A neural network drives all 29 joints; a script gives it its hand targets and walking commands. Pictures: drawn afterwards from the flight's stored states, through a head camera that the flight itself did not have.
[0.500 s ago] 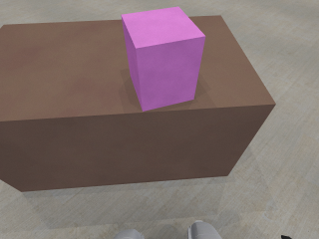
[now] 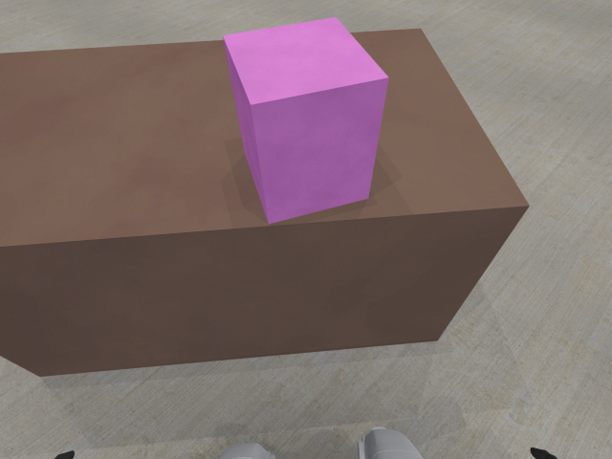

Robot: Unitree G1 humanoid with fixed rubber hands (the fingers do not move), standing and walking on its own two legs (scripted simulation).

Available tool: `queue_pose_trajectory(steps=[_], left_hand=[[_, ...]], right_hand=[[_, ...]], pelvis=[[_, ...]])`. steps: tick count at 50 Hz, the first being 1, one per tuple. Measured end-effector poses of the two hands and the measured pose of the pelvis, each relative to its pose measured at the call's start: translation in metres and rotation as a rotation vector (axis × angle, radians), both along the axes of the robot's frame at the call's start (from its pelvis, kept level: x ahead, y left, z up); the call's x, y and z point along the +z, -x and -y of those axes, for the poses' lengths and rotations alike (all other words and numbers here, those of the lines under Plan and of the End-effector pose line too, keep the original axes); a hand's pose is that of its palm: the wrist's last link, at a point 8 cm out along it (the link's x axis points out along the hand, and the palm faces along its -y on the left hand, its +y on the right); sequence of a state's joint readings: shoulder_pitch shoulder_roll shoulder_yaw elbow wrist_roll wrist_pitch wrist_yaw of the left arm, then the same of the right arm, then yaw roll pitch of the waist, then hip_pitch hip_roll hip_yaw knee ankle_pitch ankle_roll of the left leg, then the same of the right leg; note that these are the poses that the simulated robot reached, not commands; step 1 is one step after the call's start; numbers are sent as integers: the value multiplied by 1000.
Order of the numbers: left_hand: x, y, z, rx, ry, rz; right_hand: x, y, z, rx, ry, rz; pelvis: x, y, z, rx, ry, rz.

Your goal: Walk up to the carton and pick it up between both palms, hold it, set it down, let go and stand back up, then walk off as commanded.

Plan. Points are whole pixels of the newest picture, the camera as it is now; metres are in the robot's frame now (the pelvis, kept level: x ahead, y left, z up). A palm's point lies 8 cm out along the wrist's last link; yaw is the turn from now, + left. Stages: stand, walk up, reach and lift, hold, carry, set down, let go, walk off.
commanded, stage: walk up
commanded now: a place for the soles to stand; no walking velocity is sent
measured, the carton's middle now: (301, 123) +0.64 +0.02 +0.06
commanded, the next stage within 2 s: none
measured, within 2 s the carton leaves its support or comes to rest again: neither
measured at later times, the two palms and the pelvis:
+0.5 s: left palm out of the picture +0.09 +0.32 -0.07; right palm out of the picture +0.06 -0.33 -0.07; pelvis +0.02 -0.01 +0.03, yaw +0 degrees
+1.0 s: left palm (24, 455) +0.13 +0.35 -0.03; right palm (546, 421) +0.18 -0.32 -0.11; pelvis +0.11 +0.00 +0.02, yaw +0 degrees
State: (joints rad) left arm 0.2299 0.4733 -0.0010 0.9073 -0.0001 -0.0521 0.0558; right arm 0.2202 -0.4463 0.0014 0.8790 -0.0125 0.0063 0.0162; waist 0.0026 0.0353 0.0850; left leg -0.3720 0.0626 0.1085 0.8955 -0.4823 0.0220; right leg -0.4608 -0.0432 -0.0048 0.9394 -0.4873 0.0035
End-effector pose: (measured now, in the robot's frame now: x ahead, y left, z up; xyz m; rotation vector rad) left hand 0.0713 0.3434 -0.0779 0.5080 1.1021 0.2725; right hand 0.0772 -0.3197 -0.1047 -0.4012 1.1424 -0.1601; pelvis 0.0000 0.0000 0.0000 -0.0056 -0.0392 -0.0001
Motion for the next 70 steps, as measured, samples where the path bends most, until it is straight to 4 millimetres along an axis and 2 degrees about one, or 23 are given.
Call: queue_pose_trajectory(steps=[7,12,16,19,23,28,32,35,39,42,47,51,55,60,65,70], left_hand=[[-5,-3,15,-13,26,10],[-2,1,2,-11,9,17],[-4,4,-8,-8,21,18],[-1,-2,-4,-13,57,23],[5,-15,11,-27,107,23],[6,-33,33,-38,128,1],[5,-49,50,-47,98,10],[12,-48,52,-31,57,16],[33,-42,42,-6,-2,-16],[46,-43,31,4,-39,-35],[52,-55,11,10,-69,-53],[41,-65,-8,18,-60,-59],[15,-76,-28,35,-16,-52],[-15,-93,-32,50,69,-32],[-29,-100,-23,52,152,-43],[-34,-103,-15,42,175,-80]], right_hand=[[3,-3,4,-5,-9,10],[4,-3,4,4,16,16],[6,5,-6,3,16,15],[14,14,-8,-9,4,4],[31,17,0,-26,13,-20],[42,1,26,-19,33,-40],[30,-19,51,0,34,-35],[21,-39,55,11,12,-17],[15,-67,48,28,-34,18],[7,-80,38,38,-66,22],[-5,-94,18,39,-90,-5],[-7,-109,-2,46,-82,-15],[-4,-123,-28,58,-50,-11],[16,-133,-51,52,-9,10],[44,-142,-56,50,41,25],[54,-142,-46,41,71,7]], pelvis=[[1,-1,10,-4,-9,-1],[-1,4,-1,-4,5,3],[-1,8,-11,-4,11,20],[7,3,-11,-5,14,41],[22,-9,-2,-6,7,37],[27,-27,17,-9,-14,-9],[18,-43,35,-13,-23,-4],[15,-54,42,-7,-21,10],[20,-71,40,-4,-18,8],[22,-81,34,-3,-10,1],[19,-98,17,-2,12,-11],[14,-111,-2,5,30,-19],[4,-121,-25,22,38,-4],[5,-129,-41,35,37,28],[15,-136,-43,43,32,21],[19,-140,-40,31,16,-6]])
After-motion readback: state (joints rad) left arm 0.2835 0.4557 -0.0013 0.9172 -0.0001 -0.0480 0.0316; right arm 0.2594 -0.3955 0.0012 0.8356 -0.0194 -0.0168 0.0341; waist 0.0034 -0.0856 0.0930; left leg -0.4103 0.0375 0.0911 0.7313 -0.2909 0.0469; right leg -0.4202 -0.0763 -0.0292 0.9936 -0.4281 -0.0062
